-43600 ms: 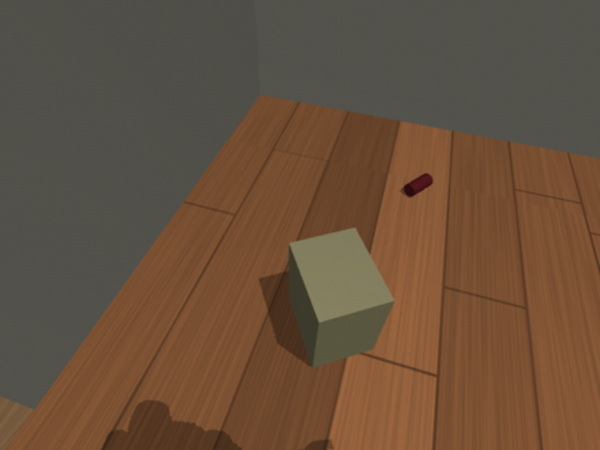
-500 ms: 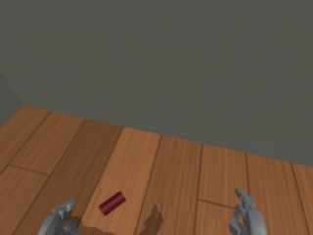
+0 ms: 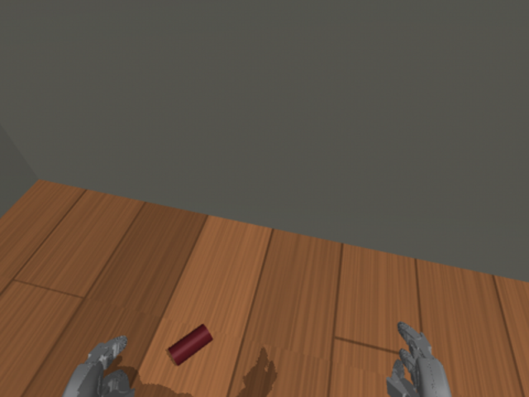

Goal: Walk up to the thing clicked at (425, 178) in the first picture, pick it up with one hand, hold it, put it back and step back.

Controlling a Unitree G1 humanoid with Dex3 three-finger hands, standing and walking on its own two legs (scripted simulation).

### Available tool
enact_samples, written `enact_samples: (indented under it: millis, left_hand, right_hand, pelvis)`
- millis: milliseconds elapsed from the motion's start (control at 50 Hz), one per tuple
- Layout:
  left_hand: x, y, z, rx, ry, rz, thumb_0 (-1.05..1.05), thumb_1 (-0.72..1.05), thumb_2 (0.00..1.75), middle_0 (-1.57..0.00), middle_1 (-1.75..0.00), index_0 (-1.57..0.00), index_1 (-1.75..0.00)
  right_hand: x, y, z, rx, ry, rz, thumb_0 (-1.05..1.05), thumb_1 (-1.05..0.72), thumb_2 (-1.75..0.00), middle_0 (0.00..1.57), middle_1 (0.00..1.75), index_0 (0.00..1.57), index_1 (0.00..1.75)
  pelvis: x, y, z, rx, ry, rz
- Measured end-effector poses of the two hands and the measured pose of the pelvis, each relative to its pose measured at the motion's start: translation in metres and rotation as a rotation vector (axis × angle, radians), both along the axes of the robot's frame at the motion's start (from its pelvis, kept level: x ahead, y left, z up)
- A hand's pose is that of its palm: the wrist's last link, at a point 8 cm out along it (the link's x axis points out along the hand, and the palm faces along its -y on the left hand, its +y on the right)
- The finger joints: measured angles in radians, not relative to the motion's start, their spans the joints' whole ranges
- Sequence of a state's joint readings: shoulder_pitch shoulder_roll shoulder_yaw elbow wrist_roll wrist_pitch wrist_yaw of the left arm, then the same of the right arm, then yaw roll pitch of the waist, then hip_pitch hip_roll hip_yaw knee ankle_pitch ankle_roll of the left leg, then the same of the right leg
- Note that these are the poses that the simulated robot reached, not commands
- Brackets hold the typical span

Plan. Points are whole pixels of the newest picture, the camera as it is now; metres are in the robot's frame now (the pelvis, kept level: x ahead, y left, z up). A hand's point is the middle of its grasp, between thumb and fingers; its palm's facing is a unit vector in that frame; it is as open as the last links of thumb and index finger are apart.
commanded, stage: home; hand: left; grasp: from above
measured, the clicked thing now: (190, 344) +0.43 +0.21 -0.68
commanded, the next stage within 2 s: stand in 0.44 s
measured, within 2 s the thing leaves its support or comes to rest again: neither
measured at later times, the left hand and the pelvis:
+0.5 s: hand out of the picture +0.15 +0.18 -0.05, palm faces +0.04 -0.98 -0.21, open 7.4 cm; pelvis -0.01 +0.00 +0.00, yaw +0 degrees
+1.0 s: hand out of the picture +0.06 +0.24 -0.11, palm faces +0.03 -0.94 -0.34, open 7.4 cm; pelvis +0.00 +0.01 +0.04, yaw +0 degrees
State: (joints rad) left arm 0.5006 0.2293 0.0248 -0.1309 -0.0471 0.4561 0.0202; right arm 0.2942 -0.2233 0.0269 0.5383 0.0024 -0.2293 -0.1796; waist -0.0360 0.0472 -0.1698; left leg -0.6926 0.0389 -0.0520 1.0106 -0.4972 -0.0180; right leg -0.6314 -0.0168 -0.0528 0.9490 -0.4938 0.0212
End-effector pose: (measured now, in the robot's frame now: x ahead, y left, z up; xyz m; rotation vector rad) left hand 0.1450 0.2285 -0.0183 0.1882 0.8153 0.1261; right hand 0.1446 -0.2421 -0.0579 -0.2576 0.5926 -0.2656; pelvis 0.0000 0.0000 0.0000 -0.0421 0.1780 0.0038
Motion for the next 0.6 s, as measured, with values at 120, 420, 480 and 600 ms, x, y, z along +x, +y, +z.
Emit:
enact_samples:
  millis: [120,420,480,600]
  left_hand:
    - [-0.003,-0.001,0.0,0.001,0.002,-0.001,0.01,0.91,0.9,-0.2,-0.3,-0.2,-0.29]
    - [-0.012,-0.004,-0.001,-0.004,0.012,0.003,0.01,0.91,0.9,-0.2,-0.3,-0.2,-0.29]
    - [-0.012,-0.004,-0.002,-0.004,0.008,0.007,0.01,0.9,0.9,-0.2,-0.3,-0.2,-0.29]
    - [-0.004,0.004,-0.014,0.072,-0.036,-0.037,0.01,0.9,0.9,-0.2,-0.3,-0.2,-0.29]
  right_hand:
    - [-0.001,-0.001,0.001,0.002,-0.009,-0.001,0.02,-0.91,-0.9,0.21,0.3,0.2,0.29]
    - [-0.006,-0.002,0.0,0.007,-0.017,0.004,0.02,-0.91,-0.9,0.21,0.3,0.2,0.29]
    - [-0.006,-0.002,0.0,0.007,-0.016,0.002,0.02,-0.91,-0.9,0.21,0.3,0.2,0.29]
    - [-0.008,-0.004,-0.014,-0.035,0.144,0.105,0.01,-0.91,-0.9,0.2,0.3,0.2,0.29]
  pelvis:
    - [-0.003,-0.001,0.0,0.001,-0.004,0.0]
    - [-0.009,-0.004,-0.001,0.002,-0.001,0.002]
    - [-0.009,-0.004,-0.002,0.002,0.002,0.003]
    - [-0.013,-0.004,0.004,0.022,-0.067,0.004]
